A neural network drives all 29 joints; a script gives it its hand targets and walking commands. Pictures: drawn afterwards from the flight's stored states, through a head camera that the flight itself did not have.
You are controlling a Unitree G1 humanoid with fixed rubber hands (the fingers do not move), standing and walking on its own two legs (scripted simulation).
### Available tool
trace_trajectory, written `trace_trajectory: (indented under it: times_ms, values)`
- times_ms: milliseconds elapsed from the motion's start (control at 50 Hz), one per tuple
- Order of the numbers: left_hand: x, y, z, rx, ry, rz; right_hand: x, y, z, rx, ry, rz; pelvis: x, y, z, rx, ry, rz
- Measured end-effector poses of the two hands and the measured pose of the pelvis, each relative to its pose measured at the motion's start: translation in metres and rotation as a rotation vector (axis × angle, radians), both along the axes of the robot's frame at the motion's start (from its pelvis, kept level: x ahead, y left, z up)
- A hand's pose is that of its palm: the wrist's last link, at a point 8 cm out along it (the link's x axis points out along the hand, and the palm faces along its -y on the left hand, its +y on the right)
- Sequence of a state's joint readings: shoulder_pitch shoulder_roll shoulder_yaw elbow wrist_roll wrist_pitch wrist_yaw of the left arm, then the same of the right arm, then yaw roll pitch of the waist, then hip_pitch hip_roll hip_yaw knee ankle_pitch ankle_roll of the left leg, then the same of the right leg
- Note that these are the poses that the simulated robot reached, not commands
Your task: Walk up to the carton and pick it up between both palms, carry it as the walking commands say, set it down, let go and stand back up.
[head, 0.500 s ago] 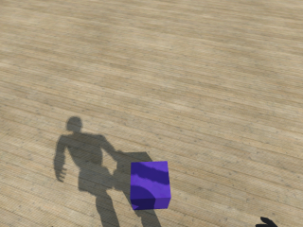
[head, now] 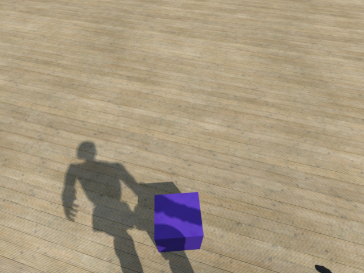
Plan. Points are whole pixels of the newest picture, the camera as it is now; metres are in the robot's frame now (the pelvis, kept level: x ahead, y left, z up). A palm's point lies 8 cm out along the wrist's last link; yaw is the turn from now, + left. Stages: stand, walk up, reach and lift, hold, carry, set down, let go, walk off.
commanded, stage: reach and lift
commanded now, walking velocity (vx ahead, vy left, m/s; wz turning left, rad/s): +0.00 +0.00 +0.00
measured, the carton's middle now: (178, 223) +0.44 +0.02 -0.64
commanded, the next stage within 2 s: none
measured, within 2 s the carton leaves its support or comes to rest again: neither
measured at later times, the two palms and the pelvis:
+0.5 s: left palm (78, 246) +0.23 +0.27 -0.13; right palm (292, 240) +0.22 -0.27 -0.13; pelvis +0.05 +0.01 -0.03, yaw -3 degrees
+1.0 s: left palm (97, 223) +0.30 +0.25 -0.18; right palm (253, 210) +0.32 -0.21 -0.18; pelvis -0.04 +0.00 -0.08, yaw -1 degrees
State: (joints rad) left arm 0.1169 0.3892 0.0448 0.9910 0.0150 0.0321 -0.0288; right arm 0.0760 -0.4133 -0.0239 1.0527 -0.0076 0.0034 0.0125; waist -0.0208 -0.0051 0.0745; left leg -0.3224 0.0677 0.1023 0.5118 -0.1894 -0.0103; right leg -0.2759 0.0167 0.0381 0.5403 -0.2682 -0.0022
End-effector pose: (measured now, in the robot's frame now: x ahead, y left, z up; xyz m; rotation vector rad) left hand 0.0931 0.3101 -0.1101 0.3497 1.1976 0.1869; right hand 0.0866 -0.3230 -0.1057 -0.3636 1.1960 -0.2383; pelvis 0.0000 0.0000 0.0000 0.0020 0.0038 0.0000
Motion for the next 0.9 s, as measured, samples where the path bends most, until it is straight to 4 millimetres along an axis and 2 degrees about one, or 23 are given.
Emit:
trace_trajectory:
  times_ms: [40, 140, 200, 300, 400, 540, 720, 900]
  values:
    - [0.011, -0.001, 0.002, -0.007, -0.037, 0.010, 0.006, 0.003, 0.001, 0.009, -0.016, -0.003, 0.000, 0.000, -0.001, 0.003, -0.006, -0.004]
    - [0.049, -0.008, -0.001, -0.057, -0.094, -0.002, 0.057, 0.030, 0.014, 0.041, -0.140, 0.067, -0.004, 0.005, -0.006, 0.003, -0.017, -0.023]
    - [0.072, -0.015, -0.002, -0.081, -0.119, -0.011, 0.078, 0.041, 0.016, 0.058, -0.145, 0.070, 0.002, 0.010, -0.007, -0.002, 0.001, -0.024]
    - [0.099, -0.024, -0.006, -0.096, -0.137, -0.009, 0.098, 0.053, 0.004, 0.096, -0.113, 0.038, 0.021, 0.017, -0.012, -0.003, 0.059, -0.018]
    - [0.119, -0.031, -0.015, -0.085, -0.150, 0.012, 0.114, 0.054, -0.015, 0.113, -0.120, 0.013, 0.040, 0.020, -0.021, -0.001, 0.152, -0.021]
    - [0.144, -0.043, -0.025, -0.084, -0.201, 0.004, 0.139, 0.053, -0.029, 0.130, -0.184, 0.046, 0.049, 0.009, -0.035, 0.015, 0.260, -0.054]
    - [0.165, -0.054, -0.041, -0.135, -0.271, 0.031, 0.160, 0.069, -0.044, 0.154, -0.230, 0.072, 0.034, -0.007, -0.046, 0.018, 0.385, -0.030]
    - [0.184, -0.058, -0.063, -0.185, -0.326, 0.049, 0.204, 0.095, -0.070, 0.201, -0.321, 0.067, -0.013, -0.005, -0.069, 0.008, 0.467, -0.021]
